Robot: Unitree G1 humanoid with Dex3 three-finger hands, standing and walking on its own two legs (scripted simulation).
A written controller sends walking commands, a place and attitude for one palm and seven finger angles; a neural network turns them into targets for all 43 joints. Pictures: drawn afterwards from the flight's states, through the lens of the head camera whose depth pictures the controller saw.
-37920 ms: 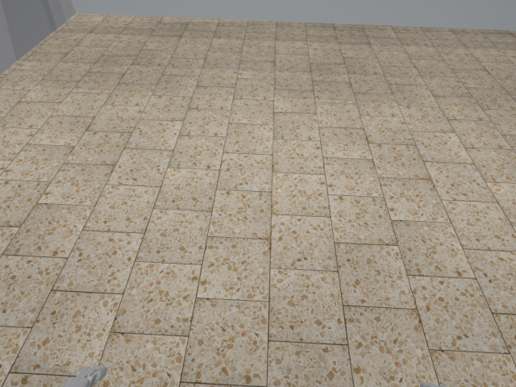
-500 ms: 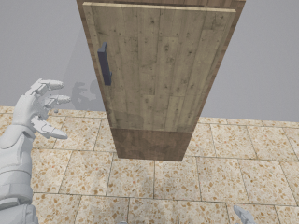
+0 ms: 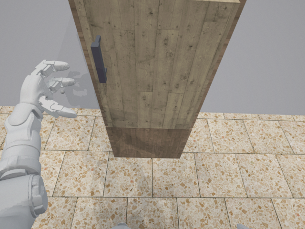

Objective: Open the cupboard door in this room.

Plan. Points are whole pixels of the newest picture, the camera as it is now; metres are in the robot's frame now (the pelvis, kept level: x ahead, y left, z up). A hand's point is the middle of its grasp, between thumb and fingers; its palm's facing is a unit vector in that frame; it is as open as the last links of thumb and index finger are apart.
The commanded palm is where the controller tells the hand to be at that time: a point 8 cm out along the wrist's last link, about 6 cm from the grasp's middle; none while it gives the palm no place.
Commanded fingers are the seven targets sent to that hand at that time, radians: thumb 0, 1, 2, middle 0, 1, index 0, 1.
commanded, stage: move the hooked fingers beside the handle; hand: left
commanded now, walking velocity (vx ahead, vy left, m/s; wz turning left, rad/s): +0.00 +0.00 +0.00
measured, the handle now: (100, 60) +0.57 +0.16 +0.11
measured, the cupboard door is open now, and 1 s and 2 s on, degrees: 0 0 0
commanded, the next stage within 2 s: none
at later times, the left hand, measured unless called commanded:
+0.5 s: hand (73, 70) +0.51 +0.22 +0.12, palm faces -0.03 -1.00 +0.00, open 14.0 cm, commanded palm +0.50 +0.27 +0.11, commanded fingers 0.00 -0.50 0.30 -0.30 -1.20 -0.30 -1.20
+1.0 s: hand (72, 72) +0.51 +0.23 +0.11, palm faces -0.03 -1.00 +0.01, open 14.0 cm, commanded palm +0.49 +0.27 +0.10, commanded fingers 0.00 -0.50 0.30 -0.30 -1.20 -0.30 -1.20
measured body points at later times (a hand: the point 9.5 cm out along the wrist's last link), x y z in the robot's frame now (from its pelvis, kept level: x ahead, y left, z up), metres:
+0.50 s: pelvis +0.00 -0.01 -0.01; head +0.11 +0.01 +0.42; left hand +0.50 +0.28 +0.12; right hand -0.01 -0.29 -0.11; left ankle +0.03 +0.09 -0.71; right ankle -0.02 -0.12 -0.71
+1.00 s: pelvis +0.02 +0.00 -0.01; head +0.11 +0.02 +0.43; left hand +0.50 +0.28 +0.11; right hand +0.02 -0.27 -0.12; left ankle +0.03 +0.09 -0.71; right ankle -0.02 -0.12 -0.71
